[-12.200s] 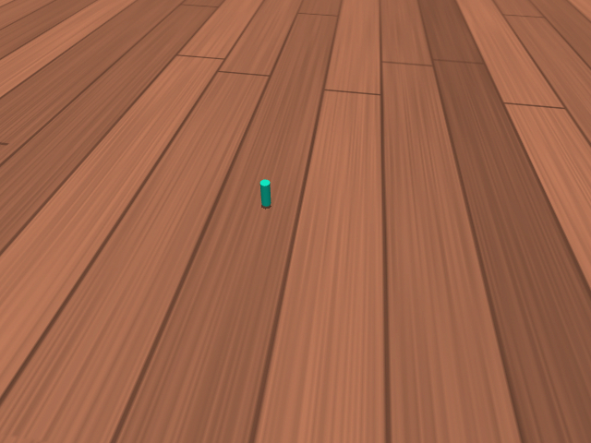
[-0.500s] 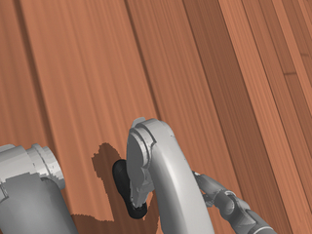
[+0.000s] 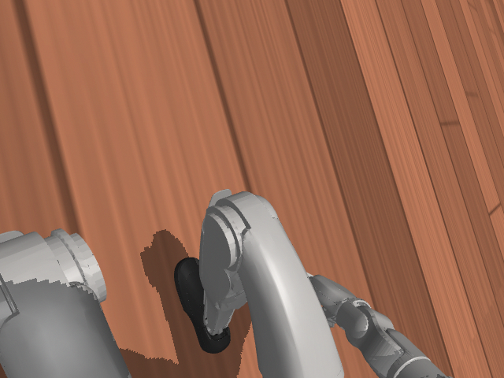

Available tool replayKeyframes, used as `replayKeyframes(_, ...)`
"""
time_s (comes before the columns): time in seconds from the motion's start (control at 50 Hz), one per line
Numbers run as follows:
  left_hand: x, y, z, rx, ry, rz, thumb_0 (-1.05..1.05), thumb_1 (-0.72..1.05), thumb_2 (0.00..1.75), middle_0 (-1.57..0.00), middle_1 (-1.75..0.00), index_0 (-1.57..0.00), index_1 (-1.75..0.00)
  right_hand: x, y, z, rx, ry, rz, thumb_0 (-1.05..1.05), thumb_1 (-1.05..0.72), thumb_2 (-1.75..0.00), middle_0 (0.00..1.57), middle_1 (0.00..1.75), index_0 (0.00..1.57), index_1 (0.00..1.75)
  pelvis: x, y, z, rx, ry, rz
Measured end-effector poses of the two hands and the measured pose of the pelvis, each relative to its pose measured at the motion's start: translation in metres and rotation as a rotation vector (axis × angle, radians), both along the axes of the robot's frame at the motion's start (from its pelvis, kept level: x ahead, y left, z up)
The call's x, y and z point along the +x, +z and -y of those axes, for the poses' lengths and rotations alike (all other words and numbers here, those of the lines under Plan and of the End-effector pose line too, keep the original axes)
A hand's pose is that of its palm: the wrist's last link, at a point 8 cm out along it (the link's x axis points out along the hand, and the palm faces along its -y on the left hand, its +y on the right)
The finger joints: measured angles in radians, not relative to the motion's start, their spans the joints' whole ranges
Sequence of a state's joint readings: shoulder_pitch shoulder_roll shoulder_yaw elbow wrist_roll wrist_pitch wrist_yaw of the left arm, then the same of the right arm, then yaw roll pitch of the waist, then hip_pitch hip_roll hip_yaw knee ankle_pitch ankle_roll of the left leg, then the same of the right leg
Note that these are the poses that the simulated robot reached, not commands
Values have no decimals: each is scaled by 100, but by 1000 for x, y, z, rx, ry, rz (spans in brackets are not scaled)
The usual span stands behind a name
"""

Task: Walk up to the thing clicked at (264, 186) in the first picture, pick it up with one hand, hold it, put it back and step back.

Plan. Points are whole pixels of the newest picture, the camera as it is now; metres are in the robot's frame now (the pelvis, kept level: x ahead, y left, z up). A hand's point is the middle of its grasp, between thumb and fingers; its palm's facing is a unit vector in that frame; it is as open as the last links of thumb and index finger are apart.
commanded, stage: close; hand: left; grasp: from the side
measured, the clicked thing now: out of the picture +0.47 +0.30 -0.22
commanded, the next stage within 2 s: settle in 0.74 s
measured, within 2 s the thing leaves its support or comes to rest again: leaves its support in 1.24 s
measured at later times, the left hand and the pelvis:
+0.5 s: hand out of the picture +0.46 +0.31 -0.16, palm faces +0.37 -0.93 -0.03, open 7.2 cm; pelvis +0.00 +0.00 +0.01, yaw +0 degrees
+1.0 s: hand out of the picture +0.46 +0.31 -0.16, palm faces +0.37 -0.93 -0.04, open 4.1 cm; pelvis +0.00 +0.00 +0.01, yaw +0 degrees
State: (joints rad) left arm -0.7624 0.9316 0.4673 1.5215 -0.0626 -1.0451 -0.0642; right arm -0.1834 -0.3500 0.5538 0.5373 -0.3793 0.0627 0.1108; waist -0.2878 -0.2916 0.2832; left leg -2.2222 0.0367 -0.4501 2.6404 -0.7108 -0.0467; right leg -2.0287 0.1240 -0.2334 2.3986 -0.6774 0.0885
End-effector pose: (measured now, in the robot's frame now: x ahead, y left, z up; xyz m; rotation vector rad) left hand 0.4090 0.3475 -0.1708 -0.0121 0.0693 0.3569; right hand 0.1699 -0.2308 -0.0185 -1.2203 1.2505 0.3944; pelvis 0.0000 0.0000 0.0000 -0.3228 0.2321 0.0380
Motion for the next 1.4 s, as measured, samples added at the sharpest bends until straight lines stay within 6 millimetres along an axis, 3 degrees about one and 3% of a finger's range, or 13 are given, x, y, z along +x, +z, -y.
replayKeyframes(0.5,10,11,-4,28,24,3,0,41,70,-65,-67,-66,-66,-6,8,2,-25,-27,-20,-1,-86,-88,21,30,20,30,0,8,-1,-14,-4,-23)
replayKeyframes(0.74,13,13,-4,42,19,-1,-1,33,87,-75,-98,-100,-102,-5,10,5,-35,-32,-29,-1,-86,-88,21,30,20,30,0,12,0,-14,-2,-34)
replayKeyframes(0.9,14,14,-1,45,16,-11,0,27,95,-77,-100,-117,-122,-3,10,5,-30,-32,-31,-1,-86,-88,21,30,20,30,0,14,2,-12,-3,-42)
replayKeyframes(1.24,16,16,-3,34,1,6,3,22,103,-79,-102,-134,-141,-3,10,3,-19,-38,-29,-1,-88,-89,21,30,20,30,1,15,1,-13,1,-45)
replayKeyframes(1.4,29,39,-7,53,-12,67,3,21,105,-79,-102,-137,-143,-11,5,5,-1,-84,-31,-1,-89,-89,21,30,20,30,0,14,1,-3,9,-50)
